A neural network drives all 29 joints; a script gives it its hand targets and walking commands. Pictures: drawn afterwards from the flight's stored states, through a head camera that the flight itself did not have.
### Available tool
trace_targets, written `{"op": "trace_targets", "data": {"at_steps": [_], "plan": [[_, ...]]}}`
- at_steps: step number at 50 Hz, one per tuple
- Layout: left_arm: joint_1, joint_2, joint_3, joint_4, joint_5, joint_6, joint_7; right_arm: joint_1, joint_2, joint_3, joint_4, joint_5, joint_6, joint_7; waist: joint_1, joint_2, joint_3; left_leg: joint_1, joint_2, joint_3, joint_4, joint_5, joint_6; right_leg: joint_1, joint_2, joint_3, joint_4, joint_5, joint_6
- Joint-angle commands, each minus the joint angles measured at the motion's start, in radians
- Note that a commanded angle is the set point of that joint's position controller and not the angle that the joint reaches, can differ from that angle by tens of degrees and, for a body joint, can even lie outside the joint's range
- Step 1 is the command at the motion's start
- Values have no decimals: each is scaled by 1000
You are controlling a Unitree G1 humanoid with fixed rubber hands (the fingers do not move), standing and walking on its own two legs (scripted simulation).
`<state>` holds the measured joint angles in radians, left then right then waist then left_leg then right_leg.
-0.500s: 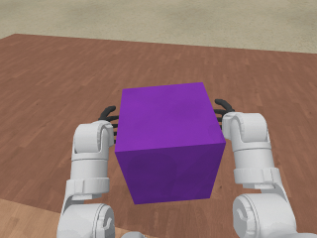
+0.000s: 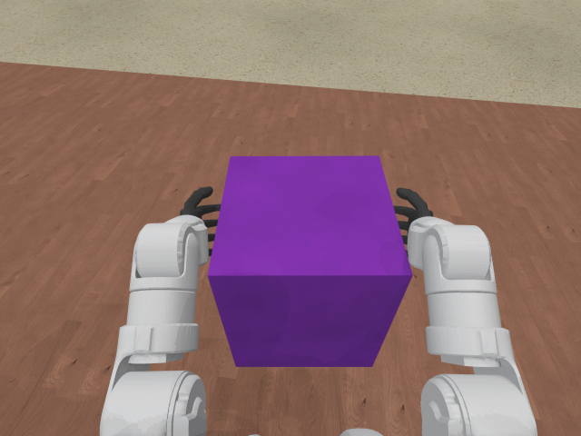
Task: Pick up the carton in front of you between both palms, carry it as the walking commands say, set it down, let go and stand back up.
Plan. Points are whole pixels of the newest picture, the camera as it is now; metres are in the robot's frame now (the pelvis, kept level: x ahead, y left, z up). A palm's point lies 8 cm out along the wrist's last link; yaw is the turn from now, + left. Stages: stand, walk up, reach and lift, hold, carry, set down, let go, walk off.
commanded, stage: carry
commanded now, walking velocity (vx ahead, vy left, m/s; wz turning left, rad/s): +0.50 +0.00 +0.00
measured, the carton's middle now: (304, 266) +0.34 -0.01 +0.02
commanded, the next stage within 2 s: none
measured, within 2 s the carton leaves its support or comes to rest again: neither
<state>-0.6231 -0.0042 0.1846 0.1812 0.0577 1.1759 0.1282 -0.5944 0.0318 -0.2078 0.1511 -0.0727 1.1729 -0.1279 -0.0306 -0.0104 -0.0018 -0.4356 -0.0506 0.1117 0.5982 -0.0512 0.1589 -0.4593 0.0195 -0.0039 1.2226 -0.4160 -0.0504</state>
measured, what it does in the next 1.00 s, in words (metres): goes down: right foot 0.06 m lower, then left foot 0.05 m lower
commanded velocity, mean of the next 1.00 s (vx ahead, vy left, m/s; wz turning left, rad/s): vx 0.50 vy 0.00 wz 0.00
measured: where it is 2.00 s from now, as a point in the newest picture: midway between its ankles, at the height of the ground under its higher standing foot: (285, 214)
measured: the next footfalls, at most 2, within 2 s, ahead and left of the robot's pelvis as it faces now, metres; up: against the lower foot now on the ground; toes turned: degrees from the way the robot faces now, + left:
right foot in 0.42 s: +0.43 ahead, -0.07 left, -0.06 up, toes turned +0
left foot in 0.98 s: +0.76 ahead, +0.01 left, -0.11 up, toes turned +1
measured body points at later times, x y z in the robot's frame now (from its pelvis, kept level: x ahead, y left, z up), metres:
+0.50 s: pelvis +0.31 -0.03 -0.07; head +0.31 -0.04 +0.38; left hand +0.68 +0.12 +0.06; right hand +0.69 -0.18 +0.05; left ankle +0.13 +0.06 -0.66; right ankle +0.39 -0.07 -0.78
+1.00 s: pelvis +0.63 -0.03 -0.12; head +0.62 -0.02 +0.33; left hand +0.99 +0.15 +0.02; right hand +1.00 -0.16 +0.02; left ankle +0.72 +0.01 -0.85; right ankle +0.42 -0.08 -0.74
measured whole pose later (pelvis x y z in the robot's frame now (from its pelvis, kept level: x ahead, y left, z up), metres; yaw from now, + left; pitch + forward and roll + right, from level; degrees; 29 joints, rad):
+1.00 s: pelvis +0.63 -0.03 -0.12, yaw -1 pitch +3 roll -1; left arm -0.66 0.03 0.19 0.12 0.01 1.14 0.13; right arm -0.64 0.05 -0.21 0.05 -0.11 1.17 -0.14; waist 0.06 0.00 -0.08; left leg -0.46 -0.08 0.11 0.49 0.07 0.15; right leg -0.21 0.10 -0.09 1.09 -0.46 -0.05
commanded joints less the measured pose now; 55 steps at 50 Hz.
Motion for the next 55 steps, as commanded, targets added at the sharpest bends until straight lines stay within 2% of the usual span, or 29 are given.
{"op": "trace_targets", "data": {"at_steps": [1,5,7,10,14,17,19,20,21,22,23,24,26,28,30,34,36,41,43,45,46,47,48,49,50,51,52,53,55], "plan": [[-742,-1163,-631,-195,-419,-41,-212,-846,1149,679,-197,511,-38,275,10,99,-470,423,291,-419,-232,103,58,-150,-55,23,-104,27,17],[-664,-1142,-644,-205,-385,-44,-191,-779,1120,690,-219,513,-34,271,-19,109,-496,555,269,-327,-166,440,52,-281,-65,-9,-221,163,31],[-666,-1121,-655,-227,-379,-41,-186,-773,1098,695,-237,508,-30,269,-30,113,-495,604,248,-290,-138,535,41,-324,-62,-20,-279,255,28],[-674,-1080,-665,-247,-375,-25,-184,-754,1056,695,-241,492,-17,265,-51,107,-462,633,209,-247,-108,574,34,-339,-43,-41,-413,388,17],[-650,-1024,-640,-194,-355,5,-199,-696,1014,676,-164,461,-1,266,-88,96,-403,623,157,-201,-41,503,24,-262,5,-96,-678,590,-2],[-640,-994,-590,-120,-336,22,-216,-710,1018,663,-98,461,1,270,-70,104,-349,515,159,-187,33,381,14,-105,1,-87,-789,694,-46],[-618,-975,-542,-60,-325,27,-224,-739,1028,654,-55,466,1,274,-5,91,-357,431,139,-139,202,423,-21,105,17,-113,-845,676,-64],[-617,-970,-519,-42,-318,27,-229,-748,1028,647,-35,468,1,275,44,63,-389,338,113,-90,373,340,-43,275,-10,-106,-865,717,-60],[-613,-959,-490,-20,-310,28,-234,-764,1026,635,-26,469,1,275,59,-34,-453,129,75,-66,584,-25,-61,499,-141,18,-711,934,-40],[-636,-935,-471,7,-296,30,-232,-796,1057,623,4,472,11,271,56,-240,-532,-161,-26,-73,762,-547,-112,753,-377,371,-601,1178,-162],[-649,-932,-466,30,-301,25,-231,-823,1066,609,5,477,16,262,107,-306,-601,-372,-49,-129,977,-604,-120,863,-463,610,-668,767,-328],[-642,-995,-478,16,-339,18,-237,-852,1067,615,-30,478,13,257,111,-190,-572,-403,8,-157,934,-533,-91,765,-396,620,-747,431,-294],[-813,-1102,-545,-112,-423,6,-252,-893,1117,602,-86,469,-3,241,73,-24,-478,-341,55,-155,783,-413,-95,529,-309,474,-799,339,-199],[-888,-1171,-600,-191,-487,-5,-257,-873,1138,603,-133,455,-13,220,52,-25,-461,-248,80,-150,674,-356,-113,384,-278,403,-843,286,-148],[-861,-1192,-621,-219,-506,-16,-258,-814,1143,609,-147,436,-24,203,53,-57,-474,-258,87,-135,603,-304,-124,400,-256,341,-834,395,-130],[-768,-1200,-652,-218,-501,-38,-267,-702,1139,639,-145,393,-48,190,88,-77,-511,-393,95,-104,490,-163,-121,589,-227,227,-725,909,-97],[-741,-1190,-671,-228,-497,-50,-272,-684,1127,661,-160,382,-60,188,104,-82,-507,-421,82,-78,418,-99,-114,640,-200,194,-706,1008,-80],[-711,-1132,-710,-284,-500,-59,-271,-687,1055,702,-236,370,-65,180,149,-78,-453,-368,11,0,89,113,-100,710,-112,119,-654,1060,-57],[-677,-1095,-708,-271,-493,-52,-267,-659,1008,697,-237,359,-50,178,162,-81,-429,-281,-19,26,-55,219,-82,696,-94,92,-616,1022,-60],[-638,-1065,-697,-226,-485,-40,-266,-624,957,671,-205,337,-32,182,140,-74,-427,-76,-38,35,-172,327,-49,601,-82,53,-517,981,-53],[-635,-1054,-692,-201,-483,-35,-267,-607,931,652,-182,323,-23,185,109,-93,-440,37,-36,35,-188,331,-38,552,-90,41,-436,993,-43],[-653,-1045,-687,-175,-481,-30,-269,-591,910,632,-158,311,-16,189,54,-80,-458,182,-11,26,-249,364,-30,483,-85,-1,-295,965,-16],[-676,-1033,-679,-147,-476,-26,-272,-581,887,609,-137,304,-10,194,-5,-44,-469,384,64,-45,-229,417,-25,311,-64,-31,-135,776,3],[-675,-1028,-669,-127,-472,-16,-273,-579,858,580,-112,300,-3,197,-26,143,-491,613,233,-246,-54,810,-5,52,18,-64,37,87,2],[-709,-1030,-641,-91,-473,1,-268,-609,824,536,-71,287,4,201,-45,276,-577,868,462,-597,23,1020,195,-245,107,8,299,-265,62],[-716,-1019,-614,-80,-463,11,-260,-622,851,540,-43,310,12,205,-58,213,-624,882,460,-689,6,653,248,-338,55,69,367,-254,32],[-749,-1033,-607,-116,-457,12,-252,-669,902,570,-69,346,9,216,-58,167,-611,764,430,-747,-104,132,273,-403,23,79,349,-198,9],[-799,-1047,-608,-145,-448,9,-241,-760,986,610,-112,406,10,231,-24,33,-524,601,361,-681,-162,-42,207,-373,-11,78,226,-104,0],[-778,-1072,-569,-156,-410,3,-221,-876,1084,666,-170,489,10,249,17,1,-440,374,297,-545,-215,-22,103,-239,-40,60,37,-36,12]]}}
